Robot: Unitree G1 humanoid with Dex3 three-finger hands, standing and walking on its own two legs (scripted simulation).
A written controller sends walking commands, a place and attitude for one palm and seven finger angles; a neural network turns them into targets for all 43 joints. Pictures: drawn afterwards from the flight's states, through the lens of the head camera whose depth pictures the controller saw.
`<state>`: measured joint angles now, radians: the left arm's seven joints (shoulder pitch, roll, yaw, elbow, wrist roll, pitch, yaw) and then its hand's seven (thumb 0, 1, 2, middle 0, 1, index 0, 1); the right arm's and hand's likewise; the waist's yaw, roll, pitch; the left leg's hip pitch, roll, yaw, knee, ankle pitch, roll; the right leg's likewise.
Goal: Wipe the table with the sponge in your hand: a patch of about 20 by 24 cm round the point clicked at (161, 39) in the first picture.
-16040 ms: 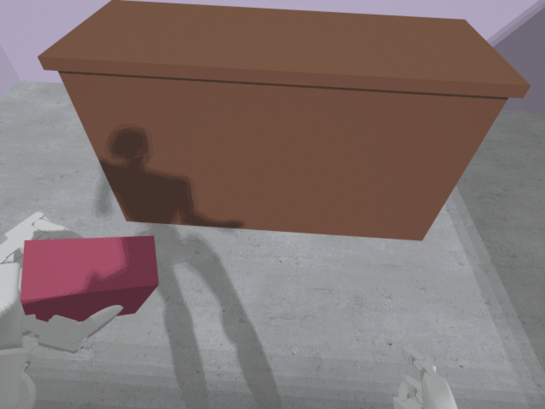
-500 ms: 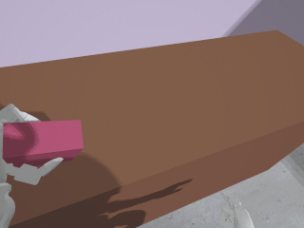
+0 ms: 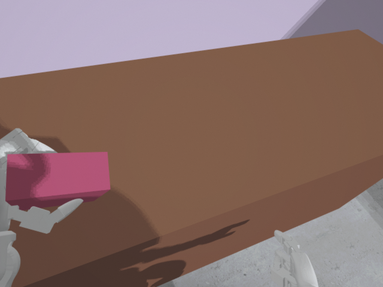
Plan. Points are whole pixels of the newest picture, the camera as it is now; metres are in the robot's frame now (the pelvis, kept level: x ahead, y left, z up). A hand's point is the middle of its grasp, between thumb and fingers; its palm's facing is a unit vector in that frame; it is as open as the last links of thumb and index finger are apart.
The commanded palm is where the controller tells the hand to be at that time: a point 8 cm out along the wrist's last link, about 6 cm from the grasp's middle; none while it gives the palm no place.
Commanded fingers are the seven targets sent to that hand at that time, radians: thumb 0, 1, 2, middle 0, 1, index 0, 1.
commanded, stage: look again from close up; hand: left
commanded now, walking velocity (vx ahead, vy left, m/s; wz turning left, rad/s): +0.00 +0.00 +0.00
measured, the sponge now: (73, 181) +0.24 +0.22 +0.14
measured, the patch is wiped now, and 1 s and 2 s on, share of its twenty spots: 0.00 0.00 0.00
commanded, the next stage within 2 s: shuffle to correct the standing spot in 0.16 s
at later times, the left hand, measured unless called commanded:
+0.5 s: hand (59, 179) +0.23 +0.23 +0.16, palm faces +0.42 -0.83 -0.36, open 9.8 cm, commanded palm +0.16 +0.25 +0.17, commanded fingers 0.00 0.10 1.30 -1.20 -1.60 -1.20 -1.60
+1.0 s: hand (106, 182) +0.23 +0.16 +0.16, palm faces +0.38 -0.85 -0.37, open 9.8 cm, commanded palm +0.17 +0.20 +0.17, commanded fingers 0.00 0.10 1.30 -1.20 -1.60 -1.20 -1.60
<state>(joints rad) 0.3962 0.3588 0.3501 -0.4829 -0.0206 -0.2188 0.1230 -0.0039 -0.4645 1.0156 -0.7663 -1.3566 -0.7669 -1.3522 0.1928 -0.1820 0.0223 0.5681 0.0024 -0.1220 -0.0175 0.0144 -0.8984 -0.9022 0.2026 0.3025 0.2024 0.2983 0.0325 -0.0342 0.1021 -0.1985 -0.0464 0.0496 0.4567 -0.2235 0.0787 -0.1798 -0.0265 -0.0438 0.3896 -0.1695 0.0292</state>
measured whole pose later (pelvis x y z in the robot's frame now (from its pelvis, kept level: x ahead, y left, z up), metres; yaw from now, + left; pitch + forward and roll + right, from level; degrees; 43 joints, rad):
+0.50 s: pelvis +0.00 -0.03 +0.00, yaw +0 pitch -2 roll -1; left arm 0.39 0.36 0.36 -0.48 -0.03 -0.18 0.13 0.00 -0.46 1.02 -0.76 -1.36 -0.77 -1.35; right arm 0.18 -0.18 0.01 0.57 0.01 -0.10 -0.02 0.02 -0.90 -0.90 0.20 0.30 0.20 0.30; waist 0.04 -0.03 0.10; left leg -0.20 -0.02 0.04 0.44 -0.22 0.04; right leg -0.19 0.00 -0.05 0.39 -0.18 0.00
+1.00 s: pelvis +0.01 -0.08 -0.01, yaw -1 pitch +0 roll -1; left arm 0.45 0.37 0.38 -0.55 -0.08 -0.15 0.13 0.00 -0.46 1.02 -0.76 -1.36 -0.76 -1.35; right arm 0.19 -0.22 -0.02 0.57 0.02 -0.08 -0.03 0.01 -0.90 -0.90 0.20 0.30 0.20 0.30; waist 0.01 -0.01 0.08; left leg -0.27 0.07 0.01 0.54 -0.27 -0.02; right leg -0.25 0.09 -0.08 0.45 -0.21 -0.09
